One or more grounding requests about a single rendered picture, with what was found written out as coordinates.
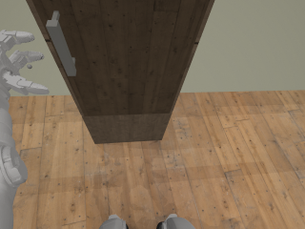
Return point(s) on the right robot shin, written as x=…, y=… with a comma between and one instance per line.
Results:
x=172, y=216

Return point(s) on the left robot upper arm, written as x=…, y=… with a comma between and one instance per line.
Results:
x=13, y=172

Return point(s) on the cupboard door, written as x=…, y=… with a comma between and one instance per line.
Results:
x=130, y=55

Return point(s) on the robot left hand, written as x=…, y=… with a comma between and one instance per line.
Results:
x=16, y=62

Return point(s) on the left robot thigh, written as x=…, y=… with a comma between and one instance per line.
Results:
x=114, y=223

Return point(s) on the handle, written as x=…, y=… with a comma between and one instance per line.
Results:
x=60, y=44

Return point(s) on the robot left forearm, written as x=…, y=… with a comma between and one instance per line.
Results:
x=5, y=119

